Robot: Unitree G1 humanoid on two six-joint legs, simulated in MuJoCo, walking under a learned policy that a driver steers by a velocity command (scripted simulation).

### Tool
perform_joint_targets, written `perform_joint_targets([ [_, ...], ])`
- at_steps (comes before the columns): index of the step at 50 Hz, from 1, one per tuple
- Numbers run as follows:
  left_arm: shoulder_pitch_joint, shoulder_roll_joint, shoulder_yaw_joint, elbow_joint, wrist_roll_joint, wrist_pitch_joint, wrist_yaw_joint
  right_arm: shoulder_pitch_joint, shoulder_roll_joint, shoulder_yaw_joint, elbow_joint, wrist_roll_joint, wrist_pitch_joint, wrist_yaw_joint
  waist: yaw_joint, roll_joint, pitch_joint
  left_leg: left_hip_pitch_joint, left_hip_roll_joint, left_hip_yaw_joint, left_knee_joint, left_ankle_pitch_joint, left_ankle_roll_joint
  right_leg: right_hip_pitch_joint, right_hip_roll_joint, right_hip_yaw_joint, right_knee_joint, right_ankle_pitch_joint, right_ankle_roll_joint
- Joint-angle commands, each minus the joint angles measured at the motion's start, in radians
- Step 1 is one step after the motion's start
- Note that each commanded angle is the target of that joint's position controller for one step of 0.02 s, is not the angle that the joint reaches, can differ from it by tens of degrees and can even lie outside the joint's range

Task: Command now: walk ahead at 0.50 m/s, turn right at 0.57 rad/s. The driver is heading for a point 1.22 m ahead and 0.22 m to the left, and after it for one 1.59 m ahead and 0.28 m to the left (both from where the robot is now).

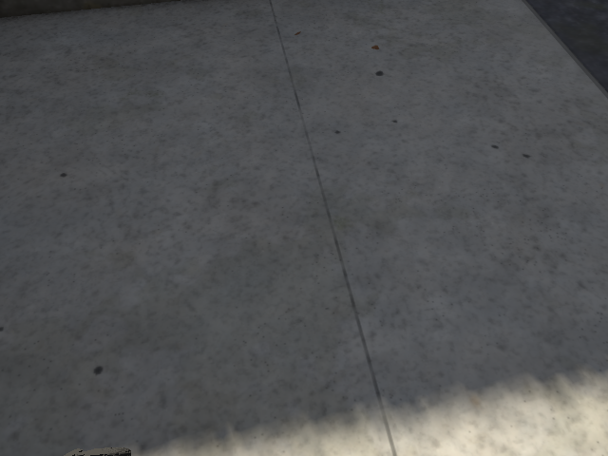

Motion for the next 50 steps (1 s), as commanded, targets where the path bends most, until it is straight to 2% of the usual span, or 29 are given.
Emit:
perform_joint_targets([
  [1, 0.285, 0.217, 0.048, -0.037, 0.011, 0.008, 0.004, 0.04, -0.006, 0.018, -0.16, 0.0, -0.075, 0.046, 0.017, -0.294, -0.293, -0.746, -0.184, -0.284, 0.878, -0.148, 0.052, 0.703, -0.292, 0.844, -0.331, -0.024, -0.288],
  [2, 0.299, 0.168, 0.039, -0.02, 0.0, -0.012, -0.01, -0.095, -0.076, 0.007, -0.193, 0.025, -0.086, 0.037, 0.059, -0.106, -0.219, -0.793, -0.156, -0.318, 0.876, -0.015, 0.062, 0.642, -0.283, 0.836, -0.457, -0.025, -0.23],
  [3, 0.253, 0.129, 0.022, -0.033, 0.0, -0.027, -0.009, -0.099, -0.073, 0.013, -0.194, 0.022, -0.082, 0.028, 0.026, -0.045, -0.157, -0.809, -0.101, -0.303, 0.792, 0.103, 0.071, 0.526, -0.292, 0.685, -0.431, -0.005, -0.188],
  [4, 0.198, 0.09, 0.014, -0.049, 0.008, -0.033, 0.001, -0.123, -0.071, 0.021, -0.178, -0.004, -0.073, 0.013, 0.011, 0.016, -0.143, -0.752, -0.066, -0.302, 0.745, 0.169, 0.085, 0.407, -0.26, 0.589, -0.418, 0.079, -0.153],
  [5, 0.172, 0.074, 0.008, -0.049, 0.022, -0.037, 0.015, -0.104, -0.092, 0.013, -0.179, -0.019, -0.066, 0.006, -0.017, 0.012, -0.146, -0.723, -0.035, -0.318, 0.681, 0.222, 0.089, 0.359, -0.228, 0.509, -0.416, 0.13, -0.132],
  [6, 0.169, 0.075, 0.008, -0.049, 0.034, -0.041, 0.029, -0.1, -0.102, 0.012, -0.177, -0.016, -0.058, 0.008, -0.03, -0.019, -0.138, -0.699, -0.016, -0.323, 0.634, 0.249, 0.093, 0.327, -0.211, 0.469, -0.437, 0.178, -0.111],
  [8, 0.188, 0.083, 0.009, -0.049, 0.032, -0.053, 0.042, -0.132, -0.109, 0.009, -0.17, -0.005, -0.043, 0.01, -0.031, -0.015, -0.115, -0.723, -0.009, -0.318, 0.531, 0.278, 0.092, 0.32, -0.189, 0.377, -0.46, 0.276, -0.093],
  [9, 0.219, 0.079, 0.007, -0.032, 0.027, -0.056, 0.045, -0.173, -0.084, 0.018, -0.182, -0.011, -0.041, 0.007, -0.019, 0.001, -0.104, -0.756, -0.006, -0.318, 0.493, 0.3, 0.093, 0.33, -0.183, 0.335, -0.469, 0.33, -0.08],
  [10, 0.243, 0.089, 0.01, -0.017, 0.033, -0.062, 0.055, -0.204, -0.078, 0.02, -0.182, 0.002, -0.035, 0.007, -0.008, 0.037, -0.09, -0.796, 0.001, -0.315, 0.457, 0.33, 0.097, 0.348, -0.177, 0.291, -0.484, 0.379, -0.052],
  [12, 0.292, 0.106, 0.008, 0.006, 0.043, -0.062, 0.054, -0.244, -0.065, 0.023, -0.19, 0.023, -0.032, 0.005, 0.017, -0.013, -0.073, -0.898, -0.011, -0.345, 0.39, 0.444, 0.097, 0.435, -0.188, 0.244, -0.5, 0.426, -0.022],
  [14, 0.285, 0.133, 0.009, 0.015, 0.042, -0.067, 0.047, -0.262, -0.084, 0.013, -0.193, 0.014, -0.032, 0.002, 0.017, -0.001, -0.059, -0.918, -0.064, -0.385, 0.31, 0.51, 0.104, 0.437, -0.175, 0.185, -0.525, 0.452, 0.009],
  [17, 0.259, 0.107, -0.008, 0.023, 0.047, -0.072, 0.047, -0.296, -0.092, 0.008, -0.202, 0.016, -0.022, 0.0, 0.027, -0.019, -0.031, -0.918, -0.1, -0.363, 0.191, 0.624, 0.095, 0.471, -0.157, 0.081, -0.543, 0.47, 0.048],
  [20, 0.297, 0.082, -0.013, 0.071, 0.07, -0.075, 0.048, -0.311, -0.084, 0.01, -0.214, 0.02, -0.016, 0.015, 0.036, -0.037, -0.013, -0.959, -0.098, -0.347, 0.141, 0.649, 0.119, 0.575, -0.167, 0.028, -0.542, 0.522, 0.071],
  [24, 0.334, 0.097, -0.008, 0.105, 0.051, -0.067, 0.062, -0.39, -0.053, 0.02, -0.259, 0.02, -0.013, 0.052, 0.079, -0.01, 0.06, -1.019, -0.123, -0.276, 0.013, 0.585, 0.13, 0.72, -0.19, -0.015, -0.527, 0.687, 0.101],
  [25, 0.336, 0.089, -0.009, 0.101, 0.048, -0.059, 0.07, -0.403, -0.07, 0.02, -0.266, 0.036, -0.015, 0.06, 0.091, -0.01, 0.053, -0.987, -0.144, -0.251, -0.017, 0.563, 0.126, 0.754, -0.178, -0.025, -0.513, 0.744, 0.125],
  [26, 0.299, 0.098, -0.01, 0.086, 0.06, -0.059, 0.078, -0.387, -0.062, 0.024, -0.266, 0.032, -0.013, 0.072, 0.073, -0.028, 0.052, -0.918, -0.155, -0.203, -0.078, 0.555, 0.129, 0.723, -0.168, -0.066, -0.47, 0.815, 0.145],
  [27, 0.284, 0.123, -0.003, 0.073, 0.056, -0.056, 0.088, -0.395, -0.065, 0.02, -0.275, 0.011, -0.008, 0.079, 0.075, -0.039, 0.029, -0.824, -0.191, -0.139, -0.084, 0.516, 0.131, 0.697, -0.168, -0.078, -0.423, 1.007, 0.142],
  [28, 0.285, 0.134, 0.0, 0.067, 0.044, -0.057, 0.101, -0.377, -0.078, 0.014, -0.281, 0.012, -0.004, 0.083, 0.059, -0.057, -0.002, -0.742, -0.221, -0.1, -0.086, 0.48, 0.137, 0.679, -0.175, -0.086, -0.361, 1.173, 0.14],
  [30, 0.203, 0.185, 0.02, 0.046, 0.04, -0.058, 0.116, -0.143, -0.143, -0.013, -0.247, 0.02, 0.006, 0.071, -0.072, -0.103, -0.093, -0.485, -0.241, -0.133, -0.092, 0.39, 0.191, 0.592, -0.198, -0.076, -0.117, 1.344, 0.149],
  [31, 0.143, 0.186, 0.028, 0.032, 0.032, -0.066, 0.112, 0.039, -0.201, -0.044, -0.221, 0.019, 0.005, 0.055, -0.192, -0.063, -0.165, -0.231, -0.227, -0.211, -0.214, 0.488, 0.263, 0.464, -0.166, -0.09, 0.165, 1.232, 0.158],
  [32, 0.11, 0.093, -0.003, -0.004, 0.05, -0.09, 0.09, 0.139, -0.231, -0.042, -0.175, 0.01, 0.004, 0.045, -0.203, 0.154, -0.227, 0.021, -0.11, -0.406, -0.176, 0.651, 0.311, 0.216, -0.015, -0.079, 0.541, 0.282, 0.146],
  [33, 0.286, -0.041, -0.046, -0.044, 0.036, -0.119, 0.055, 0.054, -0.279, -0.037, -0.214, -0.01, -0.015, 0.047, -0.027, 0.374, -0.364, 0.309, 0.123, -0.938, -0.198, 0.653, 0.553, -0.202, 0.118, 0.119, 0.876, -0.458, 0.185],
  [34, 0.24, 0.067, -0.031, -0.052, 0.01, -0.152, 0.031, 0.046, -0.222, -0.04, -0.248, -0.018, -0.014, 0.036, -0.095, 0.183, -0.441, 0.29, 0.128, -1.055, -0.371, 0.306, 0.546, -0.244, 0.081, 0.255, 0.847, -0.358, 0.134],
  [35, 0.106, 0.095, -0.026, -0.096, -0.022, -0.159, 0.031, -0.019, -0.166, -0.026, -0.253, -0.01, -0.01, 0.024, -0.085, 0.117, -0.225, 0.127, 0.088, -0.925, -0.446, 0.188, 0.468, -0.31, 0.031, 0.228, 0.732, -0.228, 0.114],
  [36, 0.088, 0.072, -0.033, -0.105, -0.005, -0.157, 0.036, -0.108, -0.142, -0.016, -0.272, -0.003, -0.006, 0.022, -0.012, -0.012, -0.102, -0.072, 0.052, -0.833, -0.48, 0.241, 0.419, -0.275, -0.011, 0.191, 0.619, -0.148, 0.102],
  [39, 0.156, 0.11, -0.018, -0.076, 0.025, -0.091, 0.057, -0.18, -0.131, -0.008, -0.312, -0.012, -0.009, 0.016, 0.05, 0.008, -0.06, -0.352, -0.014, -0.672, -0.514, 0.519, 0.4, -0.107, -0.076, 0.183, 0.427, -0.118, 0.14],
  [43, 0.008, 0.019, -0.055, -0.098, 0.037, -0.065, 0.065, -0.153, -0.192, -0.03, -0.288, 0.02, 0.0, -0.007, 0.015, 0.085, -0.068, -0.527, -0.137, -0.477, -0.486, 0.571, 0.324, 0.089, -0.012, 0.086, 0.028, 0.122, 0.195],
  [47, -0.075, 0.046, -0.048, -0.106, 0.02, -0.068, 0.048, -0.061, -0.172, -0.029, -0.283, 0.025, 0.03, 0.019, -0.068, 0.125, -0.095, -0.4, -0.116, -0.562, -0.411, 0.342, 0.286, 0.086, 0.015, 0.104, -0.128, 0.209, 0.191],
  [50, -0.048, 0.102, -0.013, -0.114, 0.014, -0.104, 0.044, -0.072, -0.167, -0.027, -0.299, 0.013, 0.033, 0.022, -0.025, 0.175, -0.101, -0.355, -0.103, -0.662, -0.321, 0.242, 0.26, 0.177, 0.037, 0.109, -0.214, 0.112, 0.153],
])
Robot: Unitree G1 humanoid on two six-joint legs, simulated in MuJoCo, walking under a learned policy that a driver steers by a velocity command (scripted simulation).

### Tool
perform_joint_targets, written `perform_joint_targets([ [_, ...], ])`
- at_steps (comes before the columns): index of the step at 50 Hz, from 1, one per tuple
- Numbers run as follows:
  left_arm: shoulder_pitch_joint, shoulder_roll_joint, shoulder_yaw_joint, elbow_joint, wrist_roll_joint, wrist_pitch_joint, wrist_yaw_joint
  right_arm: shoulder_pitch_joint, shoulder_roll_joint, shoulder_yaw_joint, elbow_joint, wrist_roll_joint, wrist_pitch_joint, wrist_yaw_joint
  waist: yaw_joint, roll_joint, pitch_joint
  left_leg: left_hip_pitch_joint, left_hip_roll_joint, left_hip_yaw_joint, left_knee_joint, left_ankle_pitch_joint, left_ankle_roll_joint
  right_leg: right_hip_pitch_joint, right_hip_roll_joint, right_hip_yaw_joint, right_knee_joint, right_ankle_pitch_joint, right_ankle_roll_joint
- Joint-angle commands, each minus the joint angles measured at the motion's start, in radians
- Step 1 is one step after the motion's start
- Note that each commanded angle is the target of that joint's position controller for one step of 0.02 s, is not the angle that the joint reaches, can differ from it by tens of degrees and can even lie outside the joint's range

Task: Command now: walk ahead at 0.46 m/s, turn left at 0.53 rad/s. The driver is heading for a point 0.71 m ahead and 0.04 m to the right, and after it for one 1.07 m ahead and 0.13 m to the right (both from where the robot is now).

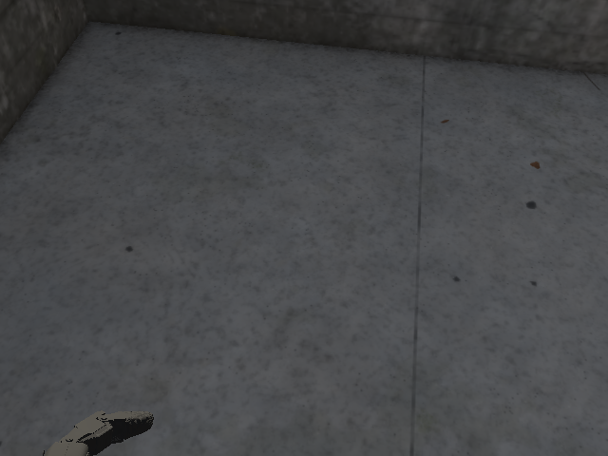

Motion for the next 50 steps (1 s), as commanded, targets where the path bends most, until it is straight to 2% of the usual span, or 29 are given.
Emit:
perform_joint_targets([
  [1, 0.041, 0.119, 0.055, -0.059, 0.003, -0.046, -0.005, 0.004, -0.11, -0.031, -0.061, -0.005, -0.001, -0.005, 0.08, 0.174, -0.066, -0.054, 0.166, -0.199, -0.005, 0.119, 0.12, 0.267, 0.04, -0.06, -0.091, -0.032, -0.044],
  [2, 0.135, 0.16, 0.072, -0.048, 0.027, -0.056, 0.002, -0.005, -0.056, -0.015, -0.076, -0.01, -0.006, -0.011, 0.12, 0.153, -0.127, -0.099, 0.12, -0.139, 0.161, 0.158, 0.066, 0.421, -0.06, 0.011, -0.097, 0.016, -0.085],
  [3, 0.239, 0.248, 0.089, -0.05, 0.06, -0.054, 0.011, 0.056, 0.002, 0.006, -0.101, -0.015, -0.014, -0.017, 0.121, -0.054, -0.26, -0.308, 0.019, -0.015, 0.475, -0.017, -0.008, 0.716, -0.287, 0.29, -0.086, 0.201, -0.221],
  [4, 0.314, 0.256, 0.1, -0.007, 0.039, -0.041, 0.003, 0.12, -0.042, 0.003, -0.106, 0.0, -0.02, -0.02, 0.111, -0.351, -0.309, -0.513, -0.005, 0.044, 0.72, -0.312, -0.048, 0.81, -0.44, 0.654, -0.173, 0.181, -0.364],
  [5, 0.268, 0.173, 0.077, -0.035, 0.023, -0.035, 0.004, 0.098, -0.123, -0.016, -0.089, -0.007, -0.016, -0.022, 0.123, -0.208, -0.235, -0.571, 0.046, 0.001, 0.848, -0.275, -0.071, 0.744, -0.413, 0.584, -0.163, 0.195, -0.349],
  [6, 0.227, 0.126, 0.062, -0.045, 0.022, -0.023, 0.006, 0.007, -0.141, -0.02, -0.101, -0.016, -0.004, -0.023, 0.132, -0.118, -0.17, -0.575, 0.07, 0.029, 0.886, -0.212, -0.082, 0.66, -0.361, 0.409, -0.135, 0.305, -0.311],
  [7, 0.191, 0.099, 0.049, -0.044, 0.027, -0.014, 0.003, -0.044, -0.127, -0.017, -0.111, -0.027, 0.006, -0.024, 0.121, -0.055, -0.131, -0.548, 0.095, 0.049, 0.846, -0.171, -0.083, 0.567, -0.306, 0.291, -0.133, 0.415, -0.287],
  [8, 0.162, 0.076, 0.039, -0.032, 0.024, -0.009, 0.002, -0.063, -0.108, -0.016, -0.116, -0.029, 0.014, -0.024, 0.096, -0.045, -0.098, -0.509, 0.125, 0.051, 0.772, -0.151, -0.081, 0.492, -0.267, 0.22, -0.144, 0.468, -0.265],
  [9, 0.149, 0.069, 0.033, -0.019, 0.028, -0.007, 0.0, -0.051, -0.076, -0.008, -0.111, -0.024, 0.021, -0.02, 0.072, -0.063, -0.08, -0.443, 0.139, 0.073, 0.691, -0.132, -0.08, 0.419, -0.23, 0.158, -0.167, 0.485, -0.244],
  [10, 0.137, 0.072, 0.034, -0.007, 0.03, -0.006, -0.001, -0.039, -0.044, 0.001, -0.104, -0.021, 0.025, -0.019, 0.057, -0.088, -0.078, -0.389, 0.136, 0.106, 0.604, -0.096, -0.085, 0.376, -0.2, 0.107, -0.189, 0.521, -0.241],
  [12, 0.106, 0.105, 0.042, 0.009, 0.025, 0.003, 0.002, -0.039, -0.022, 0.011, -0.095, -0.026, 0.03, -0.02, 0.042, -0.119, -0.107, -0.276, 0.137, 0.15, 0.426, -0.02, -0.096, 0.332, -0.177, 0.034, -0.206, 0.585, -0.247],
  [14, 0.108, 0.126, 0.048, 0.027, 0.013, 0.013, 0.004, -0.057, -0.024, 0.014, -0.084, -0.027, 0.032, -0.019, 0.05, -0.136, -0.142, -0.177, 0.13, 0.171, 0.288, 0.077, -0.1, 0.329, -0.172, 0.0, -0.207, 0.575, -0.248],
  [17, 0.135, 0.126, 0.045, 0.053, -0.001, 0.022, 0.003, -0.101, -0.041, 0.008, -0.087, -0.027, 0.038, -0.017, 0.069, -0.132, -0.14, -0.101, 0.122, 0.18, 0.13, 0.165, -0.086, 0.349, -0.187, 0.007, -0.188, 0.439, -0.241],
  [19, 0.132, 0.111, 0.038, 0.062, -0.011, 0.026, 0.004, -0.107, -0.038, 0.004, -0.088, -0.033, 0.035, -0.014, 0.055, -0.119, -0.117, -0.002, 0.107, 0.199, -0.044, 0.275, -0.049, 0.321, -0.162, 0.006, -0.157, 0.263, -0.203],
  [20, 0.16, 0.091, 0.031, 0.072, -0.009, 0.025, 0.003, -0.119, -0.055, 0.0, -0.099, -0.045, 0.034, -0.016, 0.06, -0.095, -0.108, 0.059, 0.134, 0.162, -0.097, 0.355, -0.026, 0.294, -0.134, 0.004, -0.14, 0.138, -0.159],
  [21, 0.183, 0.062, 0.021, 0.07, 0.013, 0.02, 0.002, -0.112, -0.1, -0.008, -0.116, -0.058, 0.033, -0.023, 0.078, -0.017, -0.135, 0.158, 0.236, 0.059, -0.072, 0.582, 0.008, 0.236, -0.082, -0.032, -0.077, -0.022, -0.102],
  [22, 0.28, 0.036, 0.014, 0.086, 0.031, 0.016, -0.003, -0.139, -0.136, -0.014, -0.126, -0.059, 0.042, -0.03, 0.146, 0.139, -0.149, 0.215, 0.322, -0.009, -0.039, 0.647, 0.08, 0.166, -0.005, -0.095, -0.038, -0.27, -0.053],
  [23, 0.28, 0.018, 0.004, 0.093, 0.031, 0.025, 0.001, -0.16, -0.059, 0.002, -0.119, -0.05, 0.047, -0.024, 0.137, 0.202, -0.168, 0.126, 0.318, -0.009, -0.059, 0.428, 0.104, 0.244, -0.017, -0.105, -0.056, -0.282, -0.027],
  [24, 0.22, 0.052, 0.011, 0.088, 0.029, 0.039, 0.005, -0.196, -0.026, 0.008, -0.128, -0.043, 0.049, -0.016, 0.117, 0.164, -0.094, 0.047, 0.251, 0.022, -0.06, 0.283, 0.069, 0.262, -0.01, -0.114, -0.073, -0.232, -0.016],
  [25, 0.185, 0.071, 0.018, 0.088, 0.028, 0.05, 0.008, -0.2, -0.032, 0.006, -0.131, -0.044, 0.05, -0.012, 0.101, 0.12, -0.049, 0.014, 0.215, 0.05, -0.052, 0.25, 0.04, 0.249, -0.005, -0.121, -0.07, -0.21, -0.017],
  [26, 0.182, 0.076, 0.021, 0.089, 0.029, 0.059, 0.011, -0.188, -0.045, 0.004, -0.129, -0.044, 0.045, -0.009, 0.096, 0.107, -0.025, -0.001, 0.202, 0.061, -0.042, 0.263, 0.028, 0.248, -0.004, -0.118, -0.07, -0.194, -0.021],
  [27, 0.193, 0.072, 0.02, 0.088, 0.03, 0.064, 0.011, -0.179, -0.055, 0.0, -0.126, -0.042, 0.04, -0.009, 0.101, 0.105, -0.023, -0.008, 0.199, 0.065, -0.034, 0.284, 0.024, 0.262, -0.009, -0.113, -0.07, -0.176, -0.023],
  [30, 0.199, 0.06, 0.019, 0.097, 0.022, 0.062, 0.012, -0.166, -0.035, 0.004, -0.124, -0.041, 0.034, -0.013, 0.098, 0.082, -0.04, 0.018, 0.192, 0.074, 0.003, 0.389, 0.022, 0.285, -0.016, -0.108, -0.058, -0.121, -0.027],
  [33, 0.193, 0.055, 0.021, 0.104, 0.018, 0.062, 0.013, -0.169, -0.032, 0.002, -0.125, -0.04, 0.035, -0.016, 0.096, 0.059, -0.055, 0.035, 0.188, 0.077, 0.02, 0.432, 0.024, 0.297, -0.019, -0.106, -0.048, -0.101, -0.025],
  [39, 0.191, 0.047, 0.025, 0.118, 0.016, 0.073, 0.021, -0.17, -0.021, -0.002, -0.115, -0.039, 0.038, -0.017, 0.097, 0.033, -0.042, 0.022, 0.175, 0.087, 0.018, 0.385, 0.019, 0.31, -0.02, -0.104, -0.049, -0.113, -0.023],
  [50, 0.211, 0.042, 0.029, 0.162, 0.015, 0.075, 0.038, -0.145, -0.013, -0.006, -0.056, -0.038, 0.04, -0.031, 0.092, 0.032, 0.004, 0.003, 0.156, 0.108, -0.005, 0.26, -0.001, 0.29, -0.02, -0.101, -0.075, -0.181, -0.027],
])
